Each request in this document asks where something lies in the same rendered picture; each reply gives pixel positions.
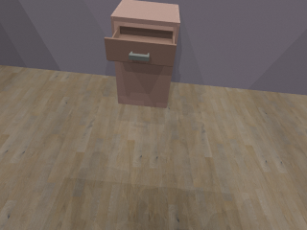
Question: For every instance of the handle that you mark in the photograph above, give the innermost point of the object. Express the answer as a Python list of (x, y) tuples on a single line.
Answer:
[(141, 57)]

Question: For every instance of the drawer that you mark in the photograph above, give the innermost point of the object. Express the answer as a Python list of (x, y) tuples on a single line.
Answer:
[(159, 44)]

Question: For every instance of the cabinet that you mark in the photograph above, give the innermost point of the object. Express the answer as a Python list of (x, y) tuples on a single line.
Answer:
[(137, 83)]

